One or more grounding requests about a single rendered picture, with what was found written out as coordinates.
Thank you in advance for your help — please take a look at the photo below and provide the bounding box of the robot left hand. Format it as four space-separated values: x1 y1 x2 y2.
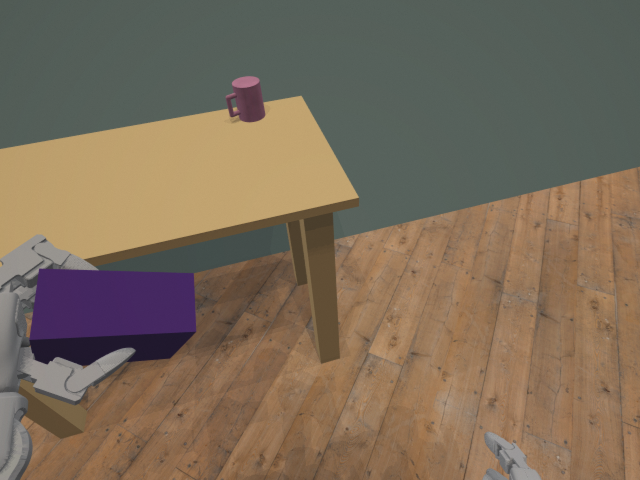
0 234 136 405

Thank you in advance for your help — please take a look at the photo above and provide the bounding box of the sponge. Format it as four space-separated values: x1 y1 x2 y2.
29 269 196 366

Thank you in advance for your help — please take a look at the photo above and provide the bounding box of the left robot forearm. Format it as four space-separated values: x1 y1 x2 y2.
0 392 33 480

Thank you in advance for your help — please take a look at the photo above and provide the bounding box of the robot right hand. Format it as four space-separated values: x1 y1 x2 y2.
482 432 542 480

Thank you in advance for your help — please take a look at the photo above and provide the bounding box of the table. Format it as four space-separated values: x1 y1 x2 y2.
0 96 359 439

